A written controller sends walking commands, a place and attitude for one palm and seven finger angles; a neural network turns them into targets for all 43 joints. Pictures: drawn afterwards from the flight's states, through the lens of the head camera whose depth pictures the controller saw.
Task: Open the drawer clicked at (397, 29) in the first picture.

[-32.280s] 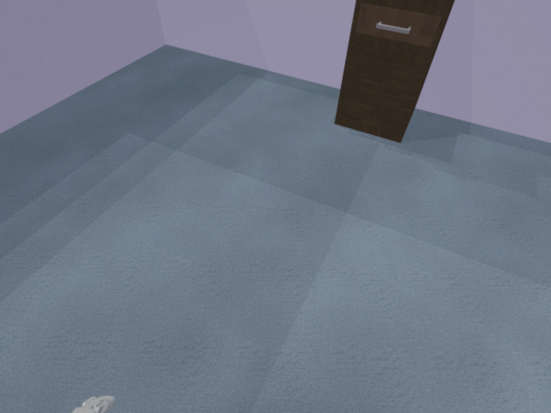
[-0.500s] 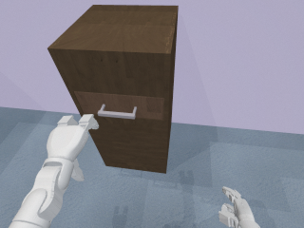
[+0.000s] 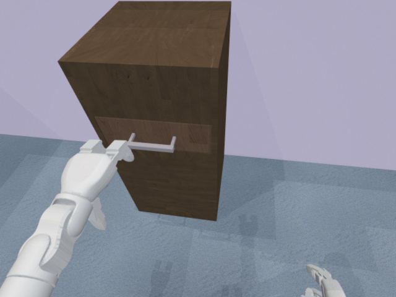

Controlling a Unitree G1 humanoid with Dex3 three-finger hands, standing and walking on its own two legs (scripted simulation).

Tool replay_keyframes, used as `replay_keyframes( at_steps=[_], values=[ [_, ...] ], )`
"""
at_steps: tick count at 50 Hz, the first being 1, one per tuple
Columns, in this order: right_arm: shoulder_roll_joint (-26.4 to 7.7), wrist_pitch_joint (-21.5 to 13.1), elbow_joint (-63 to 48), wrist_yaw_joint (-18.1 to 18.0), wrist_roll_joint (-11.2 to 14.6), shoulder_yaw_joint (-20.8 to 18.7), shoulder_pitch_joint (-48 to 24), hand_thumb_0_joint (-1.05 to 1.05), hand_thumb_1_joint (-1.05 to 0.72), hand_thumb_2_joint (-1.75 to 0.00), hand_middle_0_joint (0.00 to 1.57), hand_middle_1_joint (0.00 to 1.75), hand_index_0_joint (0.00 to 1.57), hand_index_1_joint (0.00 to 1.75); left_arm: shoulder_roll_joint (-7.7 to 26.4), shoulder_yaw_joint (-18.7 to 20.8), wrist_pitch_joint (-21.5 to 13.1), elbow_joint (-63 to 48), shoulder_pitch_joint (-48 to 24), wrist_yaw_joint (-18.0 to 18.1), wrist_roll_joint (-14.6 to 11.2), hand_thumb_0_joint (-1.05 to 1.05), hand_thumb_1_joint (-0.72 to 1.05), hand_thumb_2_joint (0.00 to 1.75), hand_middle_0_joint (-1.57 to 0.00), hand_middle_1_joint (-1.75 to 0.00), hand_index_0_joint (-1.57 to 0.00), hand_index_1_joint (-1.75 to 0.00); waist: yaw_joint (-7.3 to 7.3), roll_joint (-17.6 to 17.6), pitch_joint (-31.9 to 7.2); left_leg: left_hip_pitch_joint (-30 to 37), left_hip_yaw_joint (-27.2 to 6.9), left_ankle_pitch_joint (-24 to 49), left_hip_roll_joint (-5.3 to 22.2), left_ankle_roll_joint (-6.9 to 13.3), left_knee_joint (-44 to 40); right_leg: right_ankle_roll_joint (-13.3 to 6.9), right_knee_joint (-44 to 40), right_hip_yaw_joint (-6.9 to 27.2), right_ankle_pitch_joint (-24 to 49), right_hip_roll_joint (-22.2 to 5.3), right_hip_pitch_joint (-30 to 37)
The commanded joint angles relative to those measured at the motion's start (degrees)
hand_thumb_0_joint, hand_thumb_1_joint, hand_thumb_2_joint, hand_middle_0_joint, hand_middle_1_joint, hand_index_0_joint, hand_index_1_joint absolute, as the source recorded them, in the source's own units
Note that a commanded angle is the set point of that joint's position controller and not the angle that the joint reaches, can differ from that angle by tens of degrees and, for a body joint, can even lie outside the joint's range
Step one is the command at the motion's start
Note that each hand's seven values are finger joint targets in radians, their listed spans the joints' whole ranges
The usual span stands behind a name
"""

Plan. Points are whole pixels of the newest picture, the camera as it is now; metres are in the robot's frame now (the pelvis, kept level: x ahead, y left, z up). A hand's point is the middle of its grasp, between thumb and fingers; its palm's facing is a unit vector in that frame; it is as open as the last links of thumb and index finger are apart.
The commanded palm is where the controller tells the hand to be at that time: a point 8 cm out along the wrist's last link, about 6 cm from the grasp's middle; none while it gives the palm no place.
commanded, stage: raise the hand with hooked fingers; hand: left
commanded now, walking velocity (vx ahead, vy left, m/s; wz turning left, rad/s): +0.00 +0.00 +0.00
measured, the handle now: (151, 142) +0.58 +0.24 -0.12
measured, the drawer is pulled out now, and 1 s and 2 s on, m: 0.00 0.00 0.00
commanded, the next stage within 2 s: move the hooked fingers above the handle in 0.06 s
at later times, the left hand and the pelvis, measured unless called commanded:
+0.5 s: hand (115, 170) +0.35 +0.23 +0.05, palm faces +0.01 -0.08 -1.00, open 13.9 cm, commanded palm +0.33 +0.24 +0.10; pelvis +0.01 +0.00 -0.01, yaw +0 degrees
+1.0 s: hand (126, 156) +0.43 +0.24 +0.00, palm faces -0.02 -0.01 -1.00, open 13.9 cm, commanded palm +0.40 +0.24 +0.05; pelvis +0.01 +0.01 -0.03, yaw -2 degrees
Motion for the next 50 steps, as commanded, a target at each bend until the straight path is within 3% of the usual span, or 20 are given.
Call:
replay_keyframes(
  at_steps=[1,6,8,11,13,16,19,24,26,29,32,34,36,39,42,46,49,50],
  values=[
    [-5.1,-2.9,-7.7,0.3,0.6,-1.9,-6.8,0.0,-0.9,-0.9,0.2,0.3,0.2,0.3,12.0,10.2,1.6,-8.2,-16.5,5.4,-0.6,0.0,-0.5,0.3,-0.3,-1.2,-0.3,-1.2,0.17,-2.0,-14.8,10.7,0.1,9.0,-3.1,1.9,-1.7,-1.4,-5.4,0.3,13.3,2.5,-1.2],
    [-5.6,-2.5,-8.3,0.3,1.2,-1.7,-8.0,0.0,-0.9,-0.9,0.2,0.3,0.2,0.3,9.7,5.8,5.5,-6.2,-15.4,3.3,-0.5,0.0,-0.5,0.3,-0.3,-1.2,-0.3,-1.2,-0.32,-4.1,-13.9,9.8,0.9,7.3,-3.2,2.2,-2.3,-1.0,-6.2,0.9,12.8,2.3,-0.7],
    [-5.6,-2.4,-8.6,0.1,1.0,-1.5,-8.0,0.0,-0.9,-0.9,0.2,0.3,0.2,0.3,10.1,5.0,5.6,-7.8,-15.6,1.9,-0.5,0.0,-0.5,0.3,-0.3,-1.2,-0.3,-1.2,-0.24,-3.7,-14.8,10.5,0.8,7.7,-3.2,2.4,-2.5,-0.9,-6.0,1.0,13.5,2.2,-0.1],
    [-5.7,-2.3,-7.9,-0.5,0.9,-1.2,-7.1,0.0,-0.9,-0.9,0.2,0.3,0.2,0.3,9.6,3.8,4.5,-4.6,-20.5,0.6,-0.2,0.0,-0.5,0.3,-0.3,-1.2,-0.3,-1.2,-1.75,-5.5,-11.9,9.4,0.7,5.7,-3.3,2.5,-2.1,-0.8,-6.3,0.8,11.8,2.3,-2.7],
    [-5.5,-2.4,-7.4,-0.7,0.7,-1.3,-6.3,0.0,-0.9,-0.9,0.2,0.3,0.2,0.3,10.2,4.4,2.8,-3.4,-22.6,0.7,0.3,0.0,-0.5,0.3,-0.3,-1.2,-0.3,-1.2,-1.61,-5.2,-12.0,9.8,0.6,5.9,-3.3,2.6,-1.5,-0.8,-5.8,0.8,12.0,2.4,-3.8],
    [-5.4,-2.5,-6.4,-1.1,0.4,-1.6,-5.1,0.0,-0.9,-0.9,0.2,0.3,0.2,0.3,13.3,7.6,0.5,-0.9,-26.5,2.3,1.4,0.0,-0.5,0.3,-0.3,-1.2,-0.3,-1.2,-1.36,-3.0,-14.0,9.3,0.5,6.7,-3.4,2.5,-0.2,-1.2,-4.8,1.0,12.1,2.5,-4.1],
    [-5.0,-2.5,-5.7,-1.2,0.4,-2.0,-4.0,0.0,-0.9,-0.9,0.2,0.3,0.2,0.3,13.7,9.4,-0.8,2.5,-27.1,4.7,2.0,0.0,-0.5,0.3,-0.3,-1.2,-0.3,-1.2,-0.83,-2.3,-16.6,8.3,0.5,8.7,-3.5,2.4,1.4,-1.4,-2.8,0.9,14.7,2.6,-4.1],
    [-5.4,-2.1,-5.1,-0.5,0.4,-2.9,-2.0,0.0,-0.9,-0.9,0.2,0.3,0.2,0.3,10.0,5.9,0.4,7.1,-30.7,6.9,3.2,0.0,-0.5,0.3,-0.3,-1.2,-0.3,-1.2,-2.07,-1.2,-19.4,7.8,0.6,10.7,-3.2,2.2,3.6,-1.7,-0.4,0.2,16.3,3.1,-7.1],
    [-5.8,-1.8,-4.9,-0.3,0.5,-3.3,-1.1,0.0,-0.9,-0.9,0.2,0.3,0.2,0.3,10.1,6.0,1.4,10.8,-30.1,6.9,3.7,0.0,-0.5,0.3,-0.3,-1.2,-0.3,-1.2,-2.26,-2.1,-19.6,6.4,0.6,10.8,-3.2,2.2,4.2,-1.7,0.1,0.2,16.4,3.3,-7.3],
    [-6.1,-1.4,-5.0,-0.1,0.4,-3.7,0.3,0.0,-0.9,-0.9,0.2,0.3,0.2,0.3,7.7,2.5,1.8,10.9,-33.0,6.3,4.0,0.0,-0.5,0.3,-0.3,-1.2,-0.3,-1.2,-3.41,-2.1,-21.4,7.0,0.5,12.0,-2.9,2.4,5.2,-1.8,1.1,0.3,17.9,3.4,-8.7],
    [-6.6,-0.9,-4.7,-0.4,0.3,-4.1,1.9,0.0,-0.9,-0.9,0.2,0.3,0.2,0.3,9.5,3.7,0.9,12.7,-35.6,6.1,4.1,0.0,-0.5,0.3,-0.3,-1.2,-0.3,-1.2,-3.81,-4.2,-21.9,5.7,0.2,12.2,-2.9,2.6,6.1,-1.7,1.8,0.4,18.3,3.4,-9.0],
    [-6.4,-0.7,-4.4,-0.4,0.0,-4.3,2.7,0.0,-0.9,-0.9,0.2,0.3,0.2,0.3,8.8,3.1,-0.4,12.8,-38.7,6.7,4.5,0.0,-0.5,0.3,-0.3,-1.2,-0.3,-1.2,-4.4,-2.7,-22.4,6.2,-0.2,12.4,-2.8,2.6,6.9,-1.8,2.7,0.2,17.5,3.6,-11.1],
    [-6.6,-0.6,-4.1,-0.6,-0.1,-4.4,3.7,0.0,-0.9,-0.9,0.2,0.3,0.2,0.3,11.9,6.6,-1.5,14.9,-39.2,8.0,4.9,0.0,-0.5,0.3,-0.3,-1.2,-0.3,-1.2,-3.87,-3.2,-22.9,4.7,-0.4,12.4,-2.8,2.6,7.6,-2.0,3.6,0.0,16.6,3.7,-11.3],
    [-6.4,-0.4,-3.4,-0.4,-0.3,-4.7,5.0,0.0,-0.9,-0.9,0.2,0.3,0.2,0.3,11.9,7.4,-2.5,17.6,-41.6,10.8,6.2,0.0,-0.5,0.3,-0.3,-1.2,-0.3,-1.2,-3.9,-0.4,-24.2,4.3,-0.3,13.2,-2.6,2.4,9.1,-2.2,5.3,-0.3,16.7,3.9,-13.9],
    [-6.8,-0.2,-2.7,-0.1,-0.3,-4.9,6.4,0.0,-0.9,-0.9,0.2,0.3,0.2,0.3,14.0,9.5,-1.2,23.3,-43.6,13.4,7.5,0.0,-0.5,0.3,-0.3,-1.2,-0.3,-1.2,-4.03,-1.3,-24.9,1.3,-0.2,12.2,-2.5,2.4,10.1,-2.3,6.6,-0.6,15.8,4.1,-15.0],
    [-7.2,0.4,-2.7,0.3,-0.2,-5.0,7.7,0.0,-0.9,-0.9,0.2,0.3,0.2,0.3,14.4,9.2,1.9,29.9,-43.3,14.2,8.3,0.0,-0.5,0.3,-0.3,-1.2,-0.3,-1.2,-4.02,-1.9,-27.5,-0.8,0.7,13.1,-2.6,2.3,11.1,-2.3,7.2,-0.1,17.9,4.3,-13.7],
    [-7.5,0.6,-2.4,0.3,0.0,-5.4,9.1,0.0,-0.9,-0.9,0.2,0.3,0.2,0.3,10.7,4.2,2.3,31.1,-47.1,12.7,8.1,0.0,-0.5,0.3,-0.3,-1.2,-0.3,-1.2,-6.06,-1.6,-27.8,0.4,0.8,12.4,-2.2,2.5,11.4,-2.0,6.7,0.2,17.7,4.4,-15.5],
    [-7.7,0.7,-2.2,0.1,0.0,-5.5,9.6,0.0,-0.9,-0.9,0.2,0.3,0.2,0.3,11.0,4.2,2.0,32.3,-47.8,12.0,8.0,0.0,-0.5,0.3,-0.3,-1.2,-0.3,-1.2,-6.66,-2.9,-27.2,0.2,0.7,11.7,-2.1,2.7,11.6,-1.9,6.4,0.3,17.3,4.4,-15.9]
  ],
)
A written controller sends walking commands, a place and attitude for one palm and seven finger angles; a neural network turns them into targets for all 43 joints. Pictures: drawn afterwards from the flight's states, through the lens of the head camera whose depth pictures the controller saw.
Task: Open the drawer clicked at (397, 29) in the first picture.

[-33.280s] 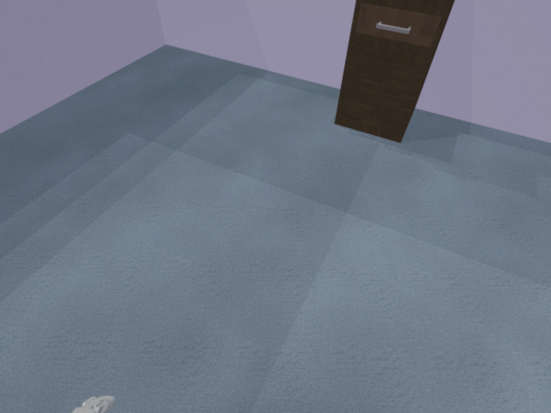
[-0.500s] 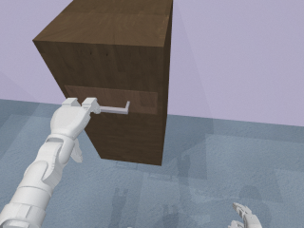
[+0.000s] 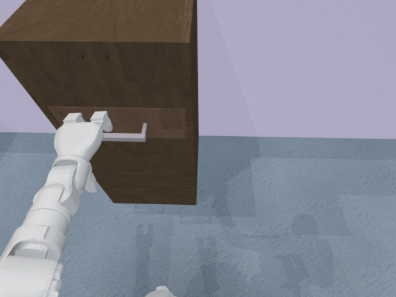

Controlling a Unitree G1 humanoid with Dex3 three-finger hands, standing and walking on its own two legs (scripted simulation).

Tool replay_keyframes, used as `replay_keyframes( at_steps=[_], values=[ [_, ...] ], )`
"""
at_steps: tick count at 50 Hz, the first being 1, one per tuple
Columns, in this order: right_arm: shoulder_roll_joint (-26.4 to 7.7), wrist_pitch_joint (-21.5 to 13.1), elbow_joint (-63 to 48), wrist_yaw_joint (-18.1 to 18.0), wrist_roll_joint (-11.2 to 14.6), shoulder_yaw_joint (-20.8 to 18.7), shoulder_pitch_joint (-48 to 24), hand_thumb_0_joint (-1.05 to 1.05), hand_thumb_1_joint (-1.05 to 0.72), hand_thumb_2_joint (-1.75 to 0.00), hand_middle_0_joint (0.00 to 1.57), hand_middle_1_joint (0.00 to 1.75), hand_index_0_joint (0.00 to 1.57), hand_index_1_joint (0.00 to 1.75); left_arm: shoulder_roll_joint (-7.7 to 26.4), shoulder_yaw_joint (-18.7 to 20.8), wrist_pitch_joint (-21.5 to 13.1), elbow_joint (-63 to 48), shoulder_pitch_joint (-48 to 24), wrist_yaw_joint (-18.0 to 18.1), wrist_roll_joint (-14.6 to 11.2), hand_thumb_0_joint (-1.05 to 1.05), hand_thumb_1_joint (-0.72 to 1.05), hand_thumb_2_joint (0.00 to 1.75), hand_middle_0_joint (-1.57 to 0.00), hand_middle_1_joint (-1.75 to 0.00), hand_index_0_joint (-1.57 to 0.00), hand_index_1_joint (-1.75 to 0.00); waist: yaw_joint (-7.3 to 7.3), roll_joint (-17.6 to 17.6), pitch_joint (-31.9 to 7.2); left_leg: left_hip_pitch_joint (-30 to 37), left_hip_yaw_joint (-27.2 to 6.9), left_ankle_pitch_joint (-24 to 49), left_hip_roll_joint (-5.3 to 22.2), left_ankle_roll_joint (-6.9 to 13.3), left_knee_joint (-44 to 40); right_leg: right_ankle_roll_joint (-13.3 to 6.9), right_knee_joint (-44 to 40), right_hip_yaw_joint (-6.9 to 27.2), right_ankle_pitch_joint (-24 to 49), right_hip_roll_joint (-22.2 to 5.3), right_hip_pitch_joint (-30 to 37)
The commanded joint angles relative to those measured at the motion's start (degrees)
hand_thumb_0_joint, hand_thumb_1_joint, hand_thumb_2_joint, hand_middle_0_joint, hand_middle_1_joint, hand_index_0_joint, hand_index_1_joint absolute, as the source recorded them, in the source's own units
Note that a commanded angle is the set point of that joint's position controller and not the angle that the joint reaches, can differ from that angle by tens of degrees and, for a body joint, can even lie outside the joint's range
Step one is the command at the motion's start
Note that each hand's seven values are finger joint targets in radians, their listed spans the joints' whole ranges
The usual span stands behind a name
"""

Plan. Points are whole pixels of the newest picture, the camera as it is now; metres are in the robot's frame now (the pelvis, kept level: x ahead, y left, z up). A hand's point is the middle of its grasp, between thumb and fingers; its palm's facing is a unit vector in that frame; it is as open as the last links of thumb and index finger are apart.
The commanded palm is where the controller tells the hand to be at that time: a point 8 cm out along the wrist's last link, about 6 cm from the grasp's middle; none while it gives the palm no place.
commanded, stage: move the hooked fingers above the handle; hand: left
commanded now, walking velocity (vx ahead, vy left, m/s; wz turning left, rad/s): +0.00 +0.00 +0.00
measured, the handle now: (119, 131) +0.56 +0.25 -0.09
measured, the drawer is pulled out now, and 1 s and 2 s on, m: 0.00 0.00 0.00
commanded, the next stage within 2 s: none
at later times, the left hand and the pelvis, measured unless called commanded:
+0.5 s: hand (98, 145) +0.47 +0.27 -0.02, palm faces -0.12 +0.02 -0.99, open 13.9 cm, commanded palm +0.47 +0.24 +0.03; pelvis -0.02 +0.01 -0.03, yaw -1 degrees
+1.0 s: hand (95, 144) +0.48 +0.28 -0.04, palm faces -0.13 +0.00 -0.99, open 13.7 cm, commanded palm +0.50 +0.24 +0.02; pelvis -0.03 +0.02 -0.05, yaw -2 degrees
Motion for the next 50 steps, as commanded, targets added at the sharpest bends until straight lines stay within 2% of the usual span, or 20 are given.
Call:
replay_keyframes(
  at_steps=[1,4,9,11,12,16,21,24,26,27,30,33,36,38,41,42,44,46,47,50],
  values=[
    [-8.9,-1.4,-4.9,-0.7,-0.1,-3.0,3.6,0.0,-0.9,-0.9,0.2,0.3,0.2,0.3,11.6,2.4,-0.7,-7.9,-22.1,0.1,-1.0,0.0,-0.5,0.3,-0.3,-1.2,-0.3,-1.2,-1.16,-1.8,-21.6,18.7,-0.4,18.0,-3.4,2.2,-1.8,-2.3,-5.9,-1.0,22.5,3.6,2.9],
    [-8.7,-1.7,-4.4,-1.2,-0.3,-3.2,4.6,0.0,-0.9,-0.9,0.2,0.3,0.2,0.3,9.2,-0.1,-3.9,-8.5,-25.3,-1.2,-1.5,0.0,-0.5,0.3,-0.3,-1.2,-0.3,-1.2,-2.63,-0.8,-20.2,19.7,-0.8,16.4,-3.2,2.5,-1.1,-2.2,-6.0,-0.9,20.2,3.6,-0.7],
    [-8.9,-2.1,-2.8,-1.5,-0.8,-3.0,5.9,0.0,-0.9,-0.9,0.2,0.3,0.2,0.3,14.6,4.2,-7.6,-5.0,-32.6,2.5,1.1,0.0,-0.5,0.3,-0.3,-1.2,-0.3,-1.2,-3.45,1.7,-18.6,14.8,-2.3,11.9,-3.0,2.4,1.8,-2.6,-2.8,-1.1,13.7,3.6,-8.9],
    [-9.1,-2.3,-2.7,-1.2,-1.1,-2.8,6.5,0.0,-0.9,-0.9,0.2,0.3,0.2,0.3,19.0,8.2,-7.0,-1.8,-33.5,5.3,2.2,0.0,-0.5,0.3,-0.3,-1.2,-0.3,-1.2,-2.6,2.0,-20.1,11.5,-2.5,11.3,-3.1,2.3,3.0,-2.9,-1.1,-1.5,12.3,3.7,-9.7],
    [-9.0,-2.4,-3.1,-1.1,-1.1,-2.7,6.5,0.0,-0.9,-0.9,0.2,0.3,0.2,0.3,18.3,7.1,-6.2,-0.5,-34.4,6.5,2.8,0.0,-0.5,0.3,-0.3,-1.2,-0.3,-1.2,-3.22,3.0,-21.5,10.9,-2.3,10.8,-3.3,2.4,3.8,-2.7,-0.4,-1.5,12.1,3.8,-10.7],
    [-9.9,-2.3,-3.0,-0.6,-1.3,-2.0,7.6,0.0,-0.9,-0.9,0.2,0.3,0.2,0.3,22.2,8.9,-0.3,8.6,-35.9,9.0,3.1,0.0,-0.5,0.3,-0.3,-1.2,-0.3,-1.2,-3.54,1.2,-24.0,6.4,-1.5,10.4,-3.4,2.5,5.1,-2.2,0.5,-1.5,12.8,3.8,-9.4],
    [-10.5,-2.6,-2.3,-1.2,-0.9,-2.2,11.0,0.0,-0.9,-0.9,0.2,0.3,0.2,0.3,19.3,2.9,3.0,12.1,-43.9,4.4,2.7,0.0,-0.5,0.3,-0.3,-1.2,-0.3,-1.2,-7.51,1.5,-28.8,8.9,-1.5,11.2,-3.0,2.8,6.8,-1.6,0.2,-1.2,14.9,4.2,-10.3],
    [-10.5,-3.3,-1.4,-2.1,-1.3,-2.3,12.6,0.0,-0.9,-0.9,0.2,0.3,0.2,0.3,17.9,0.7,-0.3,8.6,-47.4,-0.3,1.2,0.0,-0.5,0.3,-0.3,-1.2,-0.3,-1.2,-8.58,3.4,-31.6,11.4,-2.3,12.6,-2.5,2.9,8.4,-1.5,1.0,-0.8,15.6,4.2,-12.4],
    [-10.0,-3.9,-0.5,-2.5,-1.5,-2.3,13.3,0.0,-0.9,-0.9,0.2,0.3,0.2,0.3,15.0,-1.7,-3.5,7.4,-49.9,-2.4,0.5,0.0,-0.5,0.3,-0.3,-1.2,-0.3,-1.2,-10.27,4.0,-29.1,11.1,-3.3,12.1,-2.1,2.9,9.6,-1.7,1.7,-1.1,13.4,4.1,-16.7],
    [-10.3,-4.2,0.0,-2.8,-1.6,-2.2,13.6,0.0,-0.9,-0.9,0.2,0.3,0.2,0.3,16.6,-0.5,-5.1,7.3,-50.3,-2.7,0.7,0.0,-0.5,0.3,-0.3,-1.2,-0.3,-1.2,-10.4,4.0,-27.6,10.0,-3.6,10.8,-1.8,3.0,10.2,-1.7,2.3,-1.3,11.9,4.2,-18.7],
    [-10.5,-4.2,-0.3,-3.2,-1.7,-1.2,13.7,0.0,-0.9,-0.9,0.2,0.3,0.2,0.3,22.3,3.9,-7.6,9.8,-49.8,-1.3,2.3,0.0,-0.5,0.3,-0.3,-1.2,-0.3,-1.2,-9.31,5.6,-24.6,4.8,-4.2,9.3,-1.7,2.9,11.8,-2.4,5.2,-1.9,9.4,4.4,-22.9],
    [-10.9,-4.0,-0.7,-2.4,-2.3,-0.8,13.7,0.0,-0.9,-0.9,0.2,0.3,0.2,0.3,27.3,8.5,-7.2,11.0,-50.2,2.7,4.0,0.0,-0.5,0.3,-0.3,-1.2,-0.3,-1.2,-7.64,10.7,-28.0,3.6,-4.7,12.8,-1.6,2.3,14.1,-2.9,9.0,-2.7,9.8,4.5,-26.2],
    [-11.7,-2.8,-1.4,-0.9,-3.0,-0.6,13.8,0.0,-0.9,-0.9,0.2,0.3,0.2,0.3,32.2,13.6,-3.2,13.5,-45.0,5.9,4.5,0.0,-0.5,0.3,-0.3,-1.2,-0.3,-1.2,-4.74,10.4,-32.7,3.9,-4.7,18.9,-1.4,1.7,15.1,-2.9,11.1,-3.4,13.1,4.9,-23.5],
    [-11.9,-1.9,-2.3,0.0,-2.9,-0.8,14.2,0.0,-0.9,-0.9,0.2,0.3,0.2,0.3,31.2,12.7,0.1,13.0,-43.6,6.7,5.1,0.0,-0.5,0.3,-0.3,-1.2,-0.3,-1.2,-4.31,11.1,-35.8,5.8,-4.3,21.6,-1.2,1.4,15.5,-2.7,11.2,-3.7,15.6,5.1,-21.9],
    [-12.7,-0.3,-2.2,0.2,-2.4,-0.8,14.8,0.0,-0.9,-0.9,0.2,0.3,0.2,0.3,33.3,13.1,4.4,13.0,-46.0,7.2,5.1,0.0,-0.5,0.3,-0.3,-1.2,-0.3,-1.2,-5.1,6.4,-36.5,5.1,-4.2,20.4,-1.4,1.7,14.6,-2.1,10.2,-3.6,16.6,5.1,-18.6],
    [-12.9,0.0,-2.5,0.2,-2.1,-0.8,14.9,0.0,-0.9,-0.9,0.2,0.3,0.2,0.3,33.4,12.3,5.3,11.2,-47.8,6.8,5.1,0.0,-0.5,0.3,-0.3,-1.2,-0.3,-1.2,-5.4,7.1,-38.1,6.7,-4.3,19.2,-1.4,1.6,14.0,-1.9,9.6,-3.6,15.8,5.1,-18.1],
    [-12.5,-0.5,-2.4,-0.4,-1.5,-1.2,15.1,0.0,-0.9,-0.9,0.2,0.3,0.2,0.3,30.5,9.3,5.3,8.9,-50.9,4.4,3.7,0.0,-0.5,0.3,-0.3,-1.2,-0.3,-1.2,-7.08,6.9,-38.7,9.0,-4.4,15.9,-1.2,2.0,12.6,-1.6,7.3,-3.2,13.6,5.1,-17.5],
    [-11.6,-1.7,-1.5,-1.3,-1.5,-2.0,15.7,0.0,-0.9,-0.9,0.2,0.3,0.2,0.3,23.0,3.2,3.0,5.0,-55.8,1.1,2.2,0.0,-0.5,0.3,-0.3,-1.2,-0.3,-1.2,-10.26,7.3,-38.7,13.8,-5.7,14.5,-0.6,2.2,12.1,-1.5,5.5,-3.1,11.6,5.1,-20.6],
    [-11.6,-2.3,-0.6,-1.8,-1.5,-2.2,16.3,0.0,-0.9,-0.9,0.2,0.3,0.2,0.3,21.5,1.7,1.2,2.4,-57.4,-0.5,1.3,0.0,-0.5,0.3,-0.3,-1.2,-0.3,-1.2,-10.93,7.8,-38.6,15.6,-6.1,13.3,-0.4,2.2,11.8,-1.4,4.9,-3.0,10.8,5.0,-21.6],
    [-10.6,-3.8,0.5,-2.9,-1.4,-2.1,16.1,0.0,-0.9,-0.9,0.2,0.3,0.2,0.3,15.5,-2.8,-2.5,2.8,-55.0,-4.3,-0.4,0.0,-0.5,0.3,-0.3,-1.2,-0.3,-1.2,-11.83,7.9,-31.5,16.1,-7.0,8.1,-0.4,2.3,10.5,-1.7,3.9,-3.1,7.4,4.8,-26.0]
  ],
)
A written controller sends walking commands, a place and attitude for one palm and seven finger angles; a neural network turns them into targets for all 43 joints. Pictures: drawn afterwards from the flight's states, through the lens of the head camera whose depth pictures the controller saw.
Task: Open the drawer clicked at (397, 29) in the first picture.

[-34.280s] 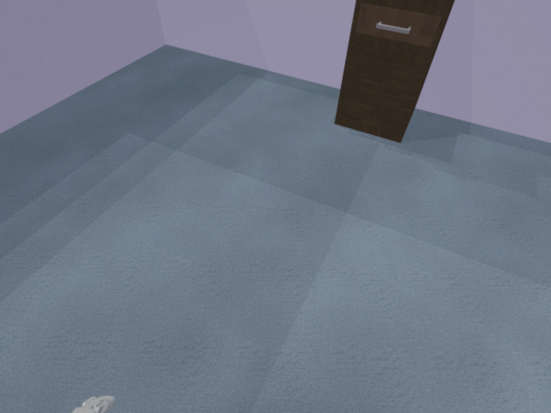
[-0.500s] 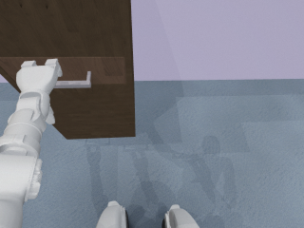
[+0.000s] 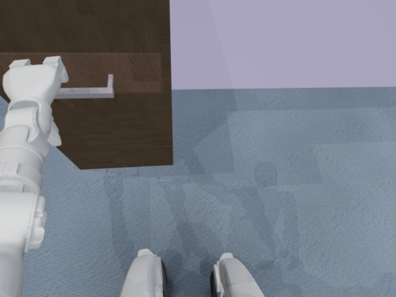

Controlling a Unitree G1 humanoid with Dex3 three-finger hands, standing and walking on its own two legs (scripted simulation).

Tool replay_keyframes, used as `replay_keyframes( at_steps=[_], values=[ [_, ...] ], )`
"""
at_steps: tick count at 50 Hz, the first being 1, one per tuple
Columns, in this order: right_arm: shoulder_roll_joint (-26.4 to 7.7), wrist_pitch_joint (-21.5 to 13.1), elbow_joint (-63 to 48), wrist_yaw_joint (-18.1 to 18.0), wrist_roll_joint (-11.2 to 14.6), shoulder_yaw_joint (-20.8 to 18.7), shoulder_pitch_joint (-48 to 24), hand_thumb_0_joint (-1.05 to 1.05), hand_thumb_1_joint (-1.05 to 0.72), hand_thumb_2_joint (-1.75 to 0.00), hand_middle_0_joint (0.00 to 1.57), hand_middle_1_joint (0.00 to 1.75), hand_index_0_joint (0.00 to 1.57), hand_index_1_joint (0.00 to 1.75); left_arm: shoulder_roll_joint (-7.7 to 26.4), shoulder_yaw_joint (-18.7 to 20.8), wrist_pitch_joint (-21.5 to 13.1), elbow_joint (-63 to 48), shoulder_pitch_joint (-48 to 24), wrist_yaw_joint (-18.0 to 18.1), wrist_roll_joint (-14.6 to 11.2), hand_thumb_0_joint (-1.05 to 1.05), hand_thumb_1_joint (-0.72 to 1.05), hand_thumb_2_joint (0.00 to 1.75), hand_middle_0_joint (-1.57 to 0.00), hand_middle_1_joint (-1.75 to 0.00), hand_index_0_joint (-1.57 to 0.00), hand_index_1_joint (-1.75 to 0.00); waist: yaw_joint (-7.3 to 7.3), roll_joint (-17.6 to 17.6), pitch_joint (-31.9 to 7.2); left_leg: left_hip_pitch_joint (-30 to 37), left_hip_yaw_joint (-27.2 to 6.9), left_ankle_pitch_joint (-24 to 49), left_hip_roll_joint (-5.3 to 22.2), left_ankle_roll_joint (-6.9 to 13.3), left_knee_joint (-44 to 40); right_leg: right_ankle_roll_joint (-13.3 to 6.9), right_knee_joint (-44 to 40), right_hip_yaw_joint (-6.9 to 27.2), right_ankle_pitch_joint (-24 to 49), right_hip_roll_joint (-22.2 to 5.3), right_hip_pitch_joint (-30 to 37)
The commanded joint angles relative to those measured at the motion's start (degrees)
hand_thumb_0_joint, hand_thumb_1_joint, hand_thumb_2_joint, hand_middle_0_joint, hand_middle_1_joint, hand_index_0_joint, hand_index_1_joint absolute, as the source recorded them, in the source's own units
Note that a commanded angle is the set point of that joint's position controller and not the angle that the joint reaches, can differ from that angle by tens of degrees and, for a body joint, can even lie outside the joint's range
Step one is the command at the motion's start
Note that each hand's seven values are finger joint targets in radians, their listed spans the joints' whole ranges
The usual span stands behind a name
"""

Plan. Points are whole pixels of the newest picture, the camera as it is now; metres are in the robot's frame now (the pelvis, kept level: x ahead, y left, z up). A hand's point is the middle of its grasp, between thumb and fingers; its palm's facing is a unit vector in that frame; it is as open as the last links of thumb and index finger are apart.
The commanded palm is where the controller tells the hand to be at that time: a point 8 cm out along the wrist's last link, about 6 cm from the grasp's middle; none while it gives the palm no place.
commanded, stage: move the hooked fingers above the handle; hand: left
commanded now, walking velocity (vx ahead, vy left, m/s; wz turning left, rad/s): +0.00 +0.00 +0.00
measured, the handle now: (78, 86) +0.59 +0.25 -0.04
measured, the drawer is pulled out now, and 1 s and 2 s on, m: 0.00 0.00 0.00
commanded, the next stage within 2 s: none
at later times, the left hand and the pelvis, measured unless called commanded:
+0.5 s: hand (61, 96) +0.52 +0.25 +0.01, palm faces -0.07 -0.03 -1.00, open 13.8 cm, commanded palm +0.53 +0.23 +0.07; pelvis +0.00 +0.00 -0.01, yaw +0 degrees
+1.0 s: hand (76, 98) +0.52 +0.23 +0.00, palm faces -0.07 -0.05 -1.00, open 13.8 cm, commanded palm +0.53 +0.23 +0.06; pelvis +0.00 -0.01 -0.01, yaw +0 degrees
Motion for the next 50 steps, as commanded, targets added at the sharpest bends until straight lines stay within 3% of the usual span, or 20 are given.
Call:
replay_keyframes(
  at_steps=[1,3,5,6,7,11,14,16,18,21,22,24,27,30,35,38,41,42,46,50],
  values=[
    [-12.1,-2.8,-0.2,-2.6,-0.2,-4.8,11.6,0.0,-0.9,-0.9,0.2,0.3,0.2,0.3,5.2,-4.7,-6.6,-17.6,-32.6,-1.9,-2.3,0.0,-0.5,0.3,-0.3,-1.2,-0.3,-1.2,-5.58,7.9,-28.1,41.7,-5.9,10.6,-1.5,0.3,-6.4,-3.6,-9.9,-2.7,9.3,3.4,-3.7],
    [-11.6,-3.1,-0.2,-2.6,0.0,-4.2,10.8,0.0,-0.9,-0.9,0.2,0.3,0.2,0.3,3.1,-5.6,-7.4,-12.6,-30.5,-1.3,-1.7,0.0,-0.5,0.3,-0.3,-1.2,-0.3,-1.2,-5.35,8.4,-21.1,38.2,-6.7,6.3,-1.5,-0.1,-7.1,-4.1,-9.0,-3.2,7.0,3.2,-7.8],
    [-11.8,-3.2,-0.9,-2.4,0.1,-3.3,10.0,0.0,-0.9,-0.9,0.2,0.3,0.2,0.3,5.9,-2.9,-7.1,-7.6,-29.1,0.7,-0.6,0.0,-0.5,0.3,-0.3,-1.2,-0.3,-1.2,-4.94,7.0,-16.4,32.0,-6.8,2.4,-1.8,-0.1,-7.2,-4.3,-7.9,-3.5,5.3,2.9,-8.9],
    [-12.2,-3.0,-1.2,-2.2,0.1,-3.0,9.9,0.0,-0.9,-0.9,0.2,0.3,0.2,0.3,9.2,0.2,-6.5,-4.4,-27.4,1.9,0.0,0.0,-0.5,0.3,-0.3,-1.2,-0.3,-1.2,-3.84,6.8,-15.6,30.1,-6.7,2.7,-2.0,-0.1,-7.1,-4.6,-7.4,-3.5,5.0,2.9,-8.7],
    [-12.2,-2.9,-2.4,-2.0,0.1,-2.6,9.5,0.0,-0.9,-0.9,0.2,0.3,0.2,0.3,9.4,0.0,-5.7,-3.0,-27.6,3.0,0.5,0.0,-0.5,0.3,-0.3,-1.2,-0.3,-1.2,-4.02,7.1,-15.9,28.4,-5.9,3.5,-2.3,0.1,-6.5,-4.6,-6.9,-3.5,5.3,2.9,-8.4],
    [-13.2,-1.7,-4.7,-0.8,-0.4,-2.2,9.0,0.0,-0.9,-0.9,0.2,0.3,0.2,0.3,16.6,5.5,-1.3,-0.4,-24.6,6.5,3.1,0.0,-0.5,0.3,-0.3,-1.2,-0.3,-1.2,-0.91,7.9,-23.1,27.1,-4.3,10.4,-2.7,0.0,-4.1,-4.7,-4.9,-3.6,7.7,3.2,-4.3],
    [-13.7,-0.8,-5.9,-0.6,-0.6,-2.6,9.4,0.0,-0.9,-0.9,0.2,0.3,0.2,0.3,21.0,7.2,0.2,-5.8,-27.6,6.8,4.4,0.0,-0.5,0.3,-0.3,-1.2,-0.3,-1.2,-0.48,10.0,-32.7,30.2,-3.6,15.9,-2.5,0.0,-2.0,-4.2,-4.2,-3.0,11.5,3.5,-0.3],
    [-13.6,-0.9,-5.8,-0.9,-0.6,-3.3,10.0,0.0,-0.9,-0.9,0.2,0.3,0.2,0.3,20.1,6.7,-0.5,-10.6,-30.5,5.7,3.6,0.0,-0.5,0.3,-0.3,-1.2,-0.3,-1.2,-1.56,9.4,-38.1,34.5,-4.6,18.8,-1.9,0.0,-1.5,-3.9,-4.1,-3.0,13.2,3.7,0.7],
    [-13.4,-1.5,-5.0,-1.3,-0.5,-4.0,10.6,0.0,-0.9,-0.9,0.2,0.3,0.2,0.3,19.2,5.8,-2.5,-17.1,-33.4,4.3,1.9,0.0,-0.5,0.3,-0.3,-1.2,-0.3,-1.2,-2.08,11.5,-43.1,38.9,-4.9,19.1,-1.7,0.0,-1.7,-3.6,-5.1,-2.6,13.5,3.7,1.6],
    [-13.0,-2.5,-2.6,-1.9,-0.9,-4.9,11.6,0.0,-0.9,-0.9,0.2,0.3,0.2,0.3,15.9,4.0,-6.0,-25.0,-36.5,2.7,-0.4,0.0,-0.5,0.3,-0.3,-1.2,-0.3,-1.2,-3.06,13.8,-45.6,45.4,-6.2,22.2,-1.2,-0.4,-1.8,-3.6,-5.7,-2.6,14.4,3.7,-0.3],
    [-12.8,-2.8,-1.6,-2.0,-0.8,-5.3,12.2,0.0,-0.9,-0.9,0.2,0.3,0.2,0.3,13.3,2.5,-6.5,-24.9,-34.8,2.5,-1.0,0.0,-0.5,0.3,-0.3,-1.2,-0.3,-1.2,-3.32,13.5,-44.4,46.4,-6.3,22.3,-1.1,-0.4,-2.0,-3.6,-6.4,-2.6,14.3,3.8,-1.4],
    [-12.5,-2.8,0.1,-2.1,-0.9,-5.1,12.4,0.0,-0.9,-0.9,0.2,0.3,0.2,0.3,12.5,2.8,-6.6,-21.0,-31.1,2.8,-1.1,0.0,-0.5,0.3,-0.3,-1.2,-0.3,-1.2,-3.02,12.0,-37.0,43.7,-6.1,20.3,-1.1,-0.5,-2.9,-3.9,-7.3,-3.1,13.1,3.8,-2.5],
    [-12.0,-2.5,0.7,-1.8,-0.3,-4.1,12.0,0.0,-0.9,-0.9,0.2,0.3,0.2,0.3,8.3,-0.4,-3.9,-10.2,-29.1,4.1,-0.4,0.0,-0.5,0.3,-0.3,-1.2,-0.3,-1.2,-4.65,7.9,-24.5,35.8,-5.4,12.9,-1.6,-0.1,-4.8,-3.9,-8.8,-3.5,9.8,3.8,-4.6],
    [-12.6,-1.5,-0.8,-1.4,0.6,-2.4,11.1,0.0,-0.9,-0.9,0.2,0.3,0.2,0.3,10.9,-0.1,0.6,0.7,-25.1,4.1,0.4,0.0,-0.5,0.3,-0.3,-1.2,-0.3,-1.2,-4.11,3.7,-16.1,26.5,-3.5,7.7,-2.7,0.5,-6.5,-4.0,-9.8,-3.2,7.9,3.8,-1.7],
    [-12.6,-0.6,-3.0,-1.3,0.2,-2.7,11.7,0.0,-0.9,-0.9,0.2,0.3,0.2,0.3,13.0,0.9,-0.3,-1.6,-23.4,0.6,1.9,0.0,-0.5,0.3,-0.3,-1.2,-0.3,-1.2,-2.41,5.8,-24.9,29.2,-1.9,16.1,-2.7,0.6,-4.2,-4.1,-8.5,-2.4,14.2,3.9,3.4],
    [-12.3,-0.3,-3.4,-1.5,0.5,-2.8,11.7,0.0,-0.9,-0.9,0.2,0.3,0.2,0.3,10.5,-1.1,-1.4,-1.4,-22.5,-1.0,1.3,0.0,-0.5,0.3,-0.3,-1.2,-0.3,-1.2,-3.65,2.1,-23.7,26.8,-1.5,14.4,-2.8,1.1,-3.7,-3.5,-8.8,-1.9,14.4,3.7,4.2],
    [-12.2,-0.7,-3.7,-2.0,0.2,-3.2,11.5,0.0,-0.9,-0.9,0.2,0.3,0.2,0.3,13.4,1.9,-5.3,-7.0,-24.1,-1.9,-0.1,0.0,-0.5,0.3,-0.3,-1.2,-0.3,-1.2,-2.93,2.5,-26.8,26.7,-1.7,13.3,-2.7,1.3,-2.9,-3.6,-8.0,-1.2,13.9,3.4,4.8],
    [-12.4,-1.1,-3.7,-2.2,0.0,-3.3,11.4,0.0,-0.9,-0.9,0.2,0.3,0.2,0.3,15.2,2.9,-7.4,-10.9,-26.7,-1.7,-0.3,0.0,-0.5,0.3,-0.3,-1.2,-0.3,-1.2,-2.73,5.2,-29.8,27.8,-1.9,13.9,-2.7,1.2,-2.4,-3.5,-7.3,-0.9,14.2,3.3,4.7],
    [-12.0,-2.4,-2.7,-2.3,-0.8,-4.3,10.4,0.0,-0.9,-0.9,0.2,0.3,0.2,0.3,18.1,6.8,-13.4,-21.4,-31.1,2.7,0.3,0.0,-0.5,0.3,-0.3,-1.2,-0.3,-1.2,-1.73,11.1,-35.5,33.7,-3.8,16.8,-2.1,0.6,-0.6,-4.0,-4.8,-1.3,12.9,3.6,-0.5],
    [-12.6,-2.6,-1.2,-1.3,-1.2,-4.1,9.8,0.0,-0.9,-0.9,0.2,0.3,0.2,0.3,21.1,10.6,-11.3,-18.5,-29.7,10.0,1.3,0.0,-0.5,0.3,-0.3,-1.2,-0.3,-1.2,-1.06,12.1,-34.7,32.4,-4.7,17.3,-2.0,-0.1,0.1,-4.1,-3.4,-2.3,12.0,3.6,-2.9]
  ],
)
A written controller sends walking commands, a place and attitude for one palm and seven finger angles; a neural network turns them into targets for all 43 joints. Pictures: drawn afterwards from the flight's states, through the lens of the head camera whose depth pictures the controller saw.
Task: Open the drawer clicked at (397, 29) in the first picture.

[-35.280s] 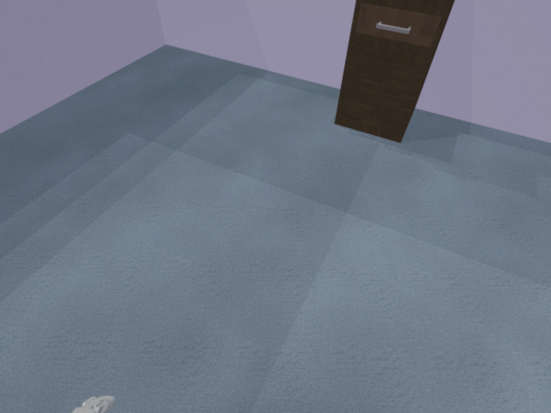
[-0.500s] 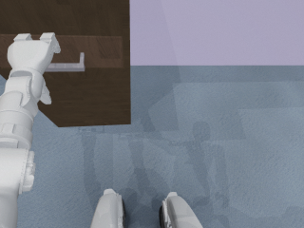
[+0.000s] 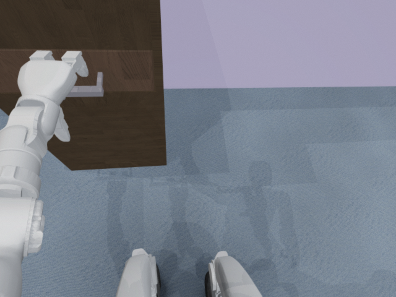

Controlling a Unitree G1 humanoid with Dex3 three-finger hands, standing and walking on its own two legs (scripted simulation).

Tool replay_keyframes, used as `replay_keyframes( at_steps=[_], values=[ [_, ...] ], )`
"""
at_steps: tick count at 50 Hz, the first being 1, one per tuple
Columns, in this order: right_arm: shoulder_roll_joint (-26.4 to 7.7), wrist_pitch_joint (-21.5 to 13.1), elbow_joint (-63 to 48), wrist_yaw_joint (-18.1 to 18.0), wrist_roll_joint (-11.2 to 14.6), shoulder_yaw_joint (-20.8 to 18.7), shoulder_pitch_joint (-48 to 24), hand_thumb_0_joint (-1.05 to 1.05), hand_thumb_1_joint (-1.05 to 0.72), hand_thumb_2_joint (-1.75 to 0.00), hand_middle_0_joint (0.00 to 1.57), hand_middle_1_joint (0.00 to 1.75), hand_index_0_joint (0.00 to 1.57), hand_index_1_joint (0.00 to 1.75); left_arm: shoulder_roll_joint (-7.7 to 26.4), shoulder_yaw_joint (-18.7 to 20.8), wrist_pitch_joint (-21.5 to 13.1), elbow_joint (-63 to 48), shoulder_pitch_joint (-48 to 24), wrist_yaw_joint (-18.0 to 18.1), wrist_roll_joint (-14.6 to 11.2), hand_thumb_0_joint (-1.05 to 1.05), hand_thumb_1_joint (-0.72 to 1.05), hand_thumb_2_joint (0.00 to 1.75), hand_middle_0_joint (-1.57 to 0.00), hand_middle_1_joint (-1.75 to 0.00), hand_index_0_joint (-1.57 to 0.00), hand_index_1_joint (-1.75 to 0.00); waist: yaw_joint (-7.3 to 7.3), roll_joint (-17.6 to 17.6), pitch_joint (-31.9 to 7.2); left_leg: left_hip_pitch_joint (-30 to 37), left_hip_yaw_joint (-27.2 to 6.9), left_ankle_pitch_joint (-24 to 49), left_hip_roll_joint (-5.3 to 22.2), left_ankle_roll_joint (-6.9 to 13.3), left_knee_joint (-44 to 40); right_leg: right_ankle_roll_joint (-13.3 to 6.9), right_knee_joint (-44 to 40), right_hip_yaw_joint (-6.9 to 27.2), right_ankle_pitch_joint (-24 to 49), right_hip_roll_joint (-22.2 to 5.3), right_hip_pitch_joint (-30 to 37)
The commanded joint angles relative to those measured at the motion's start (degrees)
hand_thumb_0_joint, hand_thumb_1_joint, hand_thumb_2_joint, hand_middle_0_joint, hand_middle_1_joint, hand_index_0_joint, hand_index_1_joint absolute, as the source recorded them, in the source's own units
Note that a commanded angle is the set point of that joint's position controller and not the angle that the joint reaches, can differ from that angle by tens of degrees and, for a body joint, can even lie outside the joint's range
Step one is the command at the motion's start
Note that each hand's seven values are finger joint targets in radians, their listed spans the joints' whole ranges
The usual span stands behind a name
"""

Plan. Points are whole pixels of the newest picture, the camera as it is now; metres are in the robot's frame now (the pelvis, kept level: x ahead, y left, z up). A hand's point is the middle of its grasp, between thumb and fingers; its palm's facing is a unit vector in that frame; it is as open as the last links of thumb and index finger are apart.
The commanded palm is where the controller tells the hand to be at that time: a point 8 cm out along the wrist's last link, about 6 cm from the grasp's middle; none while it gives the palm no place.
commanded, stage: move the hooked fingers above the handle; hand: left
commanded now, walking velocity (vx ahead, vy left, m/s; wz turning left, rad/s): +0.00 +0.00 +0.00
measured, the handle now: (65, 84) +0.58 +0.26 -0.03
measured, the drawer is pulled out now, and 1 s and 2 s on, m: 0.00 0.00 0.00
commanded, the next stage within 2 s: none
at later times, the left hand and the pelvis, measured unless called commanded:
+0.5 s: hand (69, 79) +0.54 +0.22 +0.04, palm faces +0.02 -0.09 -1.00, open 13.8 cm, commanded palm +0.52 +0.25 +0.07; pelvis +0.00 +0.00 +0.00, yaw +0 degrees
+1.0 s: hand (63, 78) +0.54 +0.23 +0.04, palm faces +0.01 -0.09 -1.00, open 13.7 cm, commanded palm +0.52 +0.24 +0.07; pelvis +0.00 +0.01 +0.00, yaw +0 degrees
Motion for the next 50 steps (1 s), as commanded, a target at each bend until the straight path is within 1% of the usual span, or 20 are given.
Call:
replay_keyframes(
  at_steps=[1,4,8,11,15,18,20,22,26,28,30,32,34,35,36,39,44,45,46,50],
  values=[
    [-10.7,-0.8,-0.5,0.5,-0.6,-3.5,9.0,0.0,-0.9,-0.9,0.2,0.3,0.2,0.3,21.0,9.2,2.9,-11.8,-30.6,10.1,-0.7,0.0,-0.5,0.3,-0.3,-1.2,-0.3,-1.2,0.35,11.5,-32.6,35.9,-3.1,20.1,-2.7,1.0,-3.5,-3.1,-7.1,-1.6,14.6,3.0,0.9],
    [-11.3,0.1,-0.7,1.6,-0.1,-2.9,9.1,0.0,-0.9,-0.9,0.2,0.3,0.2,0.3,18.4,5.8,11.3,-2.7,-28.7,11.3,0.0,0.0,-0.5,0.3,-0.3,-1.2,-0.3,-1.2,0.01,10.5,-28.6,34.3,-2.3,18.6,-3.1,0.8,-5.2,-2.8,-8.5,-2.4,14.5,3.1,1.9],
    [-11.2,1.8,-1.2,2.0,0.9,-3.2,10.6,0.0,-0.9,-0.9,0.2,0.3,0.2,0.3,8.9,-4.3,19.1,1.4,-28.5,4.6,0.0,0.0,-0.5,0.3,-0.3,-1.2,-0.3,-1.2,-1.79,8.4,-30.0,39.6,-1.6,20.7,-3.0,0.7,-7.5,-2.6,-12.1,-2.4,17.2,3.7,5.8],
    [-11.0,2.1,-0.9,0.6,1.4,-3.1,11.3,0.0,-0.9,-0.9,0.2,0.3,0.2,0.3,7.7,-5.6,17.6,0.1,-31.0,-1.9,-2.9,0.0,-0.5,0.3,-0.3,-1.2,-0.3,-1.2,-4.08,2.5,-27.9,38.0,-1.4,17.9,-3.0,1.8,-8.5,-2.0,-14.3,-1.4,17.4,3.3,8.8],
    [-10.1,0.1,-1.2,-1.2,0.9,-3.0,10.0,0.0,-0.9,-0.9,0.2,0.3,0.2,0.3,11.1,-2.5,6.3,-9.1,-32.7,-6.3,-4.8,0.0,-0.5,0.3,-0.3,-1.2,-0.3,-1.2,-3.17,5.7,-25.8,35.9,-1.4,13.4,-3.2,2.5,-7.8,-2.3,-13.5,-0.1,14.3,2.6,7.3],
    [-9.7,-0.8,-1.4,-1.7,0.7,-2.3,9.1,0.0,-0.9,-0.9,0.2,0.3,0.2,0.3,17.9,4.0,0.9,-10.0,-30.5,-2.5,-2.5,0.0,-0.5,0.3,-0.3,-1.2,-0.3,-1.2,-0.81,8.0,-24.0,33.2,-1.8,13.5,-3.0,2.1,-6.5,-3.0,-10.9,-0.4,12.6,2.7,4.0],
    [-9.8,-0.7,-2.4,-1.2,0.5,-1.7,7.6,0.0,-0.9,-0.9,0.2,0.3,0.2,0.3,20.5,7.1,0.1,-8.0,-26.9,1.8,-1.4,0.0,-0.5,0.3,-0.3,-1.2,-0.3,-1.2,0.66,7.7,-22.2,28.8,-1.7,13.6,-3.2,2.0,-5.5,-3.2,-9.1,-0.6,12.1,2.8,2.8],
    [-10.5,-0.3,-2.9,-0.3,0.1,-1.4,6.8,0.0,-0.9,-0.9,0.2,0.3,0.2,0.3,23.1,10.0,2.2,-4.6,-23.4,6.0,-0.7,0.0,-0.5,0.3,-0.3,-1.2,-0.3,-1.2,2.25,7.5,-22.8,26.5,-1.6,15.6,-3.3,1.7,-4.8,-3.2,-7.3,-1.1,13.2,2.7,3.0],
    [-11.4,1.1,-3.8,1.6,0.1,-2.0,7.5,0.0,-0.9,-0.9,0.2,0.3,0.2,0.3,21.5,9.0,10.2,0.9,-18.4,10.2,0.3,0.0,-0.5,0.3,-0.3,-1.2,-0.3,-1.2,3.39,4.5,-28.1,27.2,-0.4,20.1,-3.8,1.1,-4.2,-2.9,-6.5,-1.4,18.2,3.0,7.1],
    [-12.3,2.5,-3.8,1.7,0.5,-2.0,8.2,0.0,-0.9,-0.9,0.2,0.3,0.2,0.3,25.2,9.3,13.6,-1.0,-23.5,11.1,0.9,0.0,-0.5,0.3,-0.3,-1.2,-0.3,-1.2,2.89,4.3,-31.2,27.5,0.1,19.3,-3.9,1.2,-4.7,-2.4,-7.3,-1.0,19.3,2.9,10.1],
    [-12.5,2.9,-3.5,1.5,0.9,-2.3,8.6,0.0,-0.9,-0.9,0.2,0.3,0.2,0.3,24.9,8.1,16.1,-2.7,-27.8,10.2,0.5,0.0,-0.5,0.3,-0.3,-1.2,-0.3,-1.2,1.46,4.0,-33.8,30.2,-0.1,18.3,-3.9,1.4,-5.5,-1.9,-8.7,-0.8,19.2,2.9,11.6],
    [-12.4,2.3,-2.9,0.8,1.1,-2.9,9.7,0.0,-0.9,-0.9,0.2,0.3,0.2,0.3,23.4,6.1,15.0,-7.8,-34.0,7.0,-0.9,0.0,-0.5,0.3,-0.3,-1.2,-0.3,-1.2,-0.42,6.7,-38.9,35.8,-0.8,18.4,-3.4,1.6,-6.0,-1.6,-10.2,-0.4,19.0,2.9,11.9],
    [-11.6,0.9,-1.9,-0.2,1.2,-3.8,10.4,0.0,-0.9,-0.9,0.2,0.3,0.2,0.3,17.4,1.2,11.9,-13.2,-37.5,3.0,-2.5,0.0,-0.5,0.3,-0.3,-1.2,-0.3,-1.2,-2.59,8.1,-41.0,42.0,-1.8,19.3,-3.0,1.7,-6.4,-1.6,-11.8,-0.4,18.6,2.9,10.4],
    [-11.2,0.2,-1.2,-0.7,1.0,-4.2,10.6,0.0,-0.9,-0.9,0.2,0.3,0.2,0.3,13.6,-1.5,10.1,-15.2,-37.2,1.0,-3.4,0.0,-0.5,0.3,-0.3,-1.2,-0.3,-1.2,-3.08,8.5,-40.9,44.4,-2.2,19.5,-2.8,1.7,-6.5,-1.7,-12.4,-0.3,18.0,3.0,9.2],
    [-10.6,-0.5,-0.7,-1.1,0.9,-4.4,10.8,0.0,-0.9,-0.9,0.2,0.3,0.2,0.3,8.0,-5.9,8.3,-17.2,-38.7,-1.1,-4.5,0.0,-0.5,0.3,-0.3,-1.2,-0.3,-1.2,-4.97,8.3,-39.0,46.7,-2.8,19.7,-2.6,1.9,-6.7,-1.7,-13.1,-0.5,17.5,2.9,6.8],
    [-10.0,-1.6,1.0,-1.8,1.0,-3.9,10.6,0.0,-0.9,-0.9,0.2,0.3,0.2,0.3,4.7,-7.3,5.1,-12.8,-33.4,-3.6,-5.6,0.0,-0.5,0.3,-0.3,-1.2,-0.3,-1.2,-4.58,8.6,-27.0,43.8,-3.2,14.6,-2.3,1.7,-7.7,-2.1,-13.7,-1.1,13.1,2.7,0.9],
    [-10.1,-0.7,-0.3,-1.1,1.1,-1.9,9.0,0.0,-0.9,-0.9,0.2,0.3,0.2,0.3,9.4,-2.0,5.2,0.6,-27.8,0.3,-2.5,0.0,-0.5,0.3,-0.3,-1.2,-0.3,-1.2,-2.66,7.1,-14.0,31.7,-3.1,10.2,-2.9,1.1,-8.3,-3.3,-11.1,-2.3,9.8,2.6,-3.3],
    [-10.2,-0.5,-1.3,-0.6,1.0,-1.7,8.6,0.0,-0.9,-0.9,0.2,0.3,0.2,0.3,10.2,-1.1,6.2,3.1,-25.9,1.6,-2.0,0.0,-0.5,0.3,-0.3,-1.2,-0.3,-1.2,-1.86,6.9,-13.8,29.7,-2.7,9.8,-3.3,1.2,-8.2,-3.4,-10.8,-2.4,9.4,2.7,-2.6],
    [-10.8,0.0,-1.6,-0.3,0.9,-1.3,8.3,0.0,-0.9,-0.9,0.2,0.3,0.2,0.3,14.4,2.4,7.4,5.0,-24.0,2.7,-1.4,0.0,-0.5,0.3,-0.3,-1.2,-0.3,-1.2,-0.36,6.3,-14.1,28.6,-2.4,11.3,-3.1,1.1,-8.1,-3.6,-10.1,-2.4,10.0,2.7,-1.4],
    [-11.4,1.6,-4.7,0.9,0.2,-1.6,8.0,0.0,-0.9,-0.9,0.2,0.3,0.2,0.3,18.8,4.9,10.9,1.4,-23.0,5.7,1.9,0.0,-0.5,0.3,-0.3,-1.2,-0.3,-1.2,2.04,10.0,-25.6,31.2,-1.1,19.6,-3.2,0.9,-5.6,-3.6,-7.9,-2.0,15.5,3.1,3.4]
  ],
)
